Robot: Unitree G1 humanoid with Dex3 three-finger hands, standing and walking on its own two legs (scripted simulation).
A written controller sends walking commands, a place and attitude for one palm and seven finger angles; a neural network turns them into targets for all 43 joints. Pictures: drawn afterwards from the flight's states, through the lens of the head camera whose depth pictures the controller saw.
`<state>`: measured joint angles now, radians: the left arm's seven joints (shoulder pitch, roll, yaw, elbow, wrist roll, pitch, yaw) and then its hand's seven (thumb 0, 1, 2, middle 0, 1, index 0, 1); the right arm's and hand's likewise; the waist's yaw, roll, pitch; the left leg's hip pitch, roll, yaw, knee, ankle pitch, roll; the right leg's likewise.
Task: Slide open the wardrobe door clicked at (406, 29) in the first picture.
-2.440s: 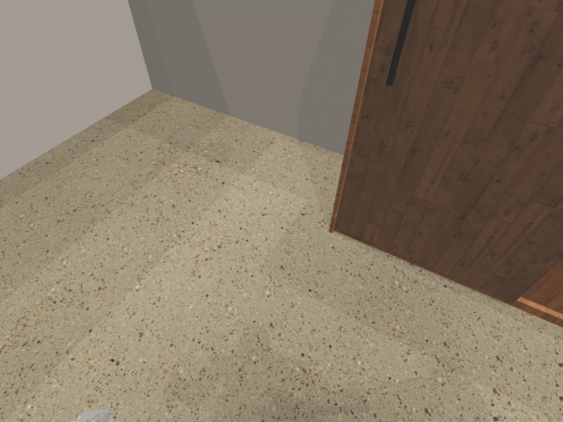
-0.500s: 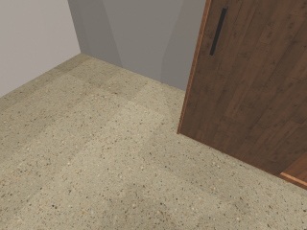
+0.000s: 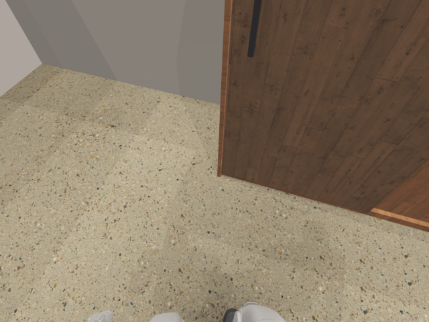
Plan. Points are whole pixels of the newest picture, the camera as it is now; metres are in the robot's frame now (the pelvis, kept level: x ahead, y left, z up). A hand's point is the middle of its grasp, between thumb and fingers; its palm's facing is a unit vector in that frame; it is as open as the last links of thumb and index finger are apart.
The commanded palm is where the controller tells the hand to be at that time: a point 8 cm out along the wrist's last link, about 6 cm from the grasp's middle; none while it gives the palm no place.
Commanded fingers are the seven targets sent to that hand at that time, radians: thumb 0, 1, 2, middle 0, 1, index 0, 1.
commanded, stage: turn to face it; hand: left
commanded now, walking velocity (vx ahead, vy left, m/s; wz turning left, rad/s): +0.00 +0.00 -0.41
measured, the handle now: (257, 15) +0.83 -0.08 +0.14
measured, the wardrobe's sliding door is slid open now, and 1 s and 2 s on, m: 0.00 0.00 0.00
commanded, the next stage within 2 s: take the last steps up to it in 0.42 s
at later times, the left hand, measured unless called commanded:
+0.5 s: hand (96, 321) +0.14 +0.25 -0.15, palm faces -0.09 -0.98 -0.19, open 7.3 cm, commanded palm none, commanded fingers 0.00 0.90 0.90 -0.20 -0.30 -0.20 -0.30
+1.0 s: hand (136, 306) +0.16 +0.17 -0.15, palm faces -0.23 -0.96 -0.17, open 7.3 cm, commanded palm none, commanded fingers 0.00 0.90 0.90 -0.20 -0.30 -0.20 -0.30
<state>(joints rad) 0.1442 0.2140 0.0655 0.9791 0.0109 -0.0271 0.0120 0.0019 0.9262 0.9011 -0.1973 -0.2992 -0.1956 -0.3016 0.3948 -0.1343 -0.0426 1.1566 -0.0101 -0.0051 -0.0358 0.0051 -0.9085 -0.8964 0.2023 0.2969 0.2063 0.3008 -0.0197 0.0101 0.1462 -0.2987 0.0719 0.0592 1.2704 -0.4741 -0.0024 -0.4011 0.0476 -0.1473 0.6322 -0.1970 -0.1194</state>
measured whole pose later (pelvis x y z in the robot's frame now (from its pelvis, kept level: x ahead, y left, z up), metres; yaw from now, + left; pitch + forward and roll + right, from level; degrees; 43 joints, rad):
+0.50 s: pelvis +0.06 +0.06 +0.03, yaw -11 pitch +0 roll -1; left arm 0.25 0.22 0.09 0.96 0.02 0.05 -0.01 0.00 0.91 0.90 -0.20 -0.30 -0.20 -0.30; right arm 0.21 -0.15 -0.02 0.96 -0.03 0.00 -0.04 0.00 -0.92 -0.90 0.20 0.30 0.21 0.30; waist 0.03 -0.04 0.04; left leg -0.22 0.05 0.13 0.48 -0.26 0.04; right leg -0.47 0.02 0.01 1.02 -0.40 0.03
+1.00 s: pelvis +0.13 +0.01 +0.02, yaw -15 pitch +0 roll -1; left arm 0.33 0.14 0.04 1.11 0.03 -0.05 0.01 0.00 0.93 0.90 -0.20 -0.30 -0.20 -0.30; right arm 0.29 -0.17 -0.06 1.08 -0.03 0.01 0.02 0.01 -0.91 -0.90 0.20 0.30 0.20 0.30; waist -0.02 0.01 0.01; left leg -0.51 0.13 0.11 0.89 -0.32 -0.03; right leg -0.04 0.01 -0.10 0.38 -0.34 -0.02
